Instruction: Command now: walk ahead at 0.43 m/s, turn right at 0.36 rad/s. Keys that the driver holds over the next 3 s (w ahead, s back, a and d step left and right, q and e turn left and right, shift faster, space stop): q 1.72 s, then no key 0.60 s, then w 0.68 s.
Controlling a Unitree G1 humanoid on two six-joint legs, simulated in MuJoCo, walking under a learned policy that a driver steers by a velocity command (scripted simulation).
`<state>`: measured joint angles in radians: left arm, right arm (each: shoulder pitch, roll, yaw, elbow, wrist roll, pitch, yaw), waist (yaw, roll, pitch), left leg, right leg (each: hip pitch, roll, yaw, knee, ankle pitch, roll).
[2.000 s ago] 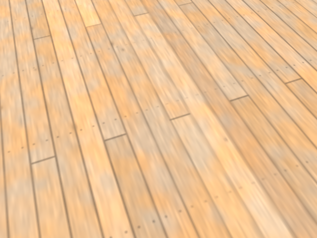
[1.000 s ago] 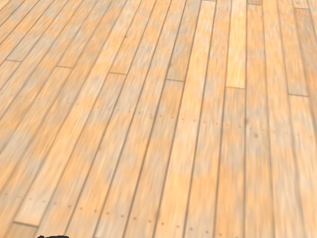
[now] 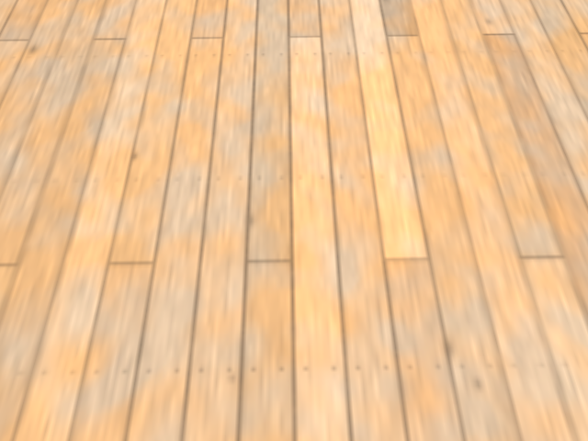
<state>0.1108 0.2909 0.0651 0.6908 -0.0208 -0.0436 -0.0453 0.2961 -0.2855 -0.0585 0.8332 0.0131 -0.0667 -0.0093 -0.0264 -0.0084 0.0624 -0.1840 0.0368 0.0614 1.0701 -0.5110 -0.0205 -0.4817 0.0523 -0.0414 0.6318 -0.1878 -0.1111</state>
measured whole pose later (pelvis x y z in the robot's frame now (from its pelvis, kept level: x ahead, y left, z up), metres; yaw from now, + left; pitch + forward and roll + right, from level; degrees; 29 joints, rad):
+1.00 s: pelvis +0.26 -0.01 +0.02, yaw +26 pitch +2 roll +1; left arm 0.19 0.26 0.06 0.75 0.02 0.00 0.04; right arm 0.19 -0.35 -0.11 0.65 0.02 0.06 -0.03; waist 0.02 0.05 0.02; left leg -0.56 -0.08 -0.10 1.13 -0.40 -0.07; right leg -0.26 -0.03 -0.01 0.46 -0.23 -0.01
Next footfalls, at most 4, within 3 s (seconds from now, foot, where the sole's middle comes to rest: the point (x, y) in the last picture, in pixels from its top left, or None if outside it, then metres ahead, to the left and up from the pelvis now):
0.40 left None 0.33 0.13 -0.76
0.82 right None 0.35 -0.09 -0.76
1.24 left None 0.21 0.14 -0.76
1.70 right None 0.38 -0.01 -0.76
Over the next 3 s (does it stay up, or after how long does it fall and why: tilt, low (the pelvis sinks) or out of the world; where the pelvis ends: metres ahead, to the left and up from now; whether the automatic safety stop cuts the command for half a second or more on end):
stays up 0.38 0.19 0.02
